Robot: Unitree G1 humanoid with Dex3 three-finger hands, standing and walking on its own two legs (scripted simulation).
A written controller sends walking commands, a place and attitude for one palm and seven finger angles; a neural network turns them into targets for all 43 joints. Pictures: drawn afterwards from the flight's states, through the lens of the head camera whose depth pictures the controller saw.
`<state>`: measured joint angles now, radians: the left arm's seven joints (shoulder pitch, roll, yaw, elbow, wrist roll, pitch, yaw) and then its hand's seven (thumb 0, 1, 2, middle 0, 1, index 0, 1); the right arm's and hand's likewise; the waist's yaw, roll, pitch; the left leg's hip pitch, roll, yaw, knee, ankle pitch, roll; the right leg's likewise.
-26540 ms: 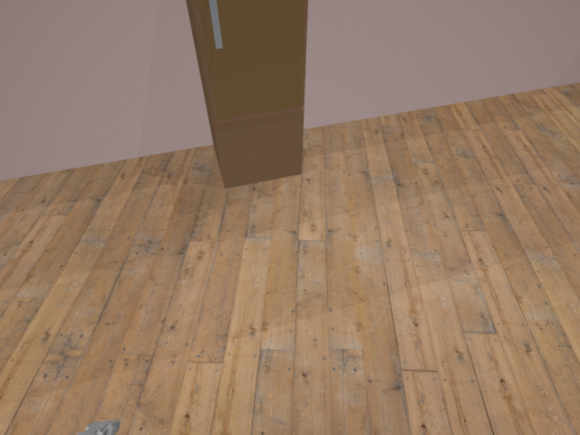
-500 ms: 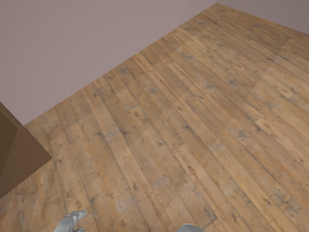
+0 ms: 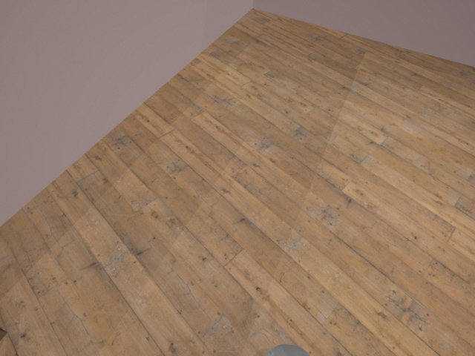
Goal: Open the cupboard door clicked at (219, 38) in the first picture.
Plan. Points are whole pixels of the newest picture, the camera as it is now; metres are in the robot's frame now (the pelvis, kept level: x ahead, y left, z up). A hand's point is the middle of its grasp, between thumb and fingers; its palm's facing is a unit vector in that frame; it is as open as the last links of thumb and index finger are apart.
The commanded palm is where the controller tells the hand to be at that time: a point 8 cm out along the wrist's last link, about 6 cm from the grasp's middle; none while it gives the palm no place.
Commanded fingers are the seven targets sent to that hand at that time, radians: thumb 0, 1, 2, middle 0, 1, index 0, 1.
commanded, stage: walk to a spot facing it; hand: left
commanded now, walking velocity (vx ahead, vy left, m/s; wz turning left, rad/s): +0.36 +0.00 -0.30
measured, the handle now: out of the picture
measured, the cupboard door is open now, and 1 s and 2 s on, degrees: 48 48 48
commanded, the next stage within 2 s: turn to face it in 0.78 s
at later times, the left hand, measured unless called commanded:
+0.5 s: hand (175, 297) +0.25 +0.14 -0.18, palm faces -0.05 -0.99 -0.16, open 7.3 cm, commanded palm none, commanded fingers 0.00 0.90 0.90 -0.20 -0.30 -0.20 -0.30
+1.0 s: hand (225, 187) +0.54 +0.06 -0.17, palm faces -0.06 -0.98 -0.21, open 7.3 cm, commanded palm none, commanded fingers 0.00 0.90 0.90 -0.20 -0.30 -0.20 -0.30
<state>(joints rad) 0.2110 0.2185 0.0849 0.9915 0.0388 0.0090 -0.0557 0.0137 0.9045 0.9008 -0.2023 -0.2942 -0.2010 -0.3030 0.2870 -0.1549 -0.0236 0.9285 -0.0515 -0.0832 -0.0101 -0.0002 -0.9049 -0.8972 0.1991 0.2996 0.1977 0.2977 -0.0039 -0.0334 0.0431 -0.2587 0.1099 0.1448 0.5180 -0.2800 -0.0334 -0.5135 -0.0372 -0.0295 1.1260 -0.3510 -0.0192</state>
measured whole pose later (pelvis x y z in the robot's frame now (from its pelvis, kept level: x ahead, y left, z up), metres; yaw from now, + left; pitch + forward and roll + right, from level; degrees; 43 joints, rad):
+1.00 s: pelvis +0.46 -0.12 +0.00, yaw -5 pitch +0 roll +0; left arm 0.20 0.17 0.07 1.03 0.03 -0.06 0.01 0.00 0.93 0.90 -0.20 -0.29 -0.20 -0.30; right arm 0.31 -0.17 -0.06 1.09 -0.02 0.00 0.00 0.01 -0.91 -0.90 0.20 0.30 0.19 0.30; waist -0.03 0.00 0.05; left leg -0.42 0.10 0.09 0.97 -0.44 -0.02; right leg -0.24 -0.06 -0.18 0.51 -0.27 -0.03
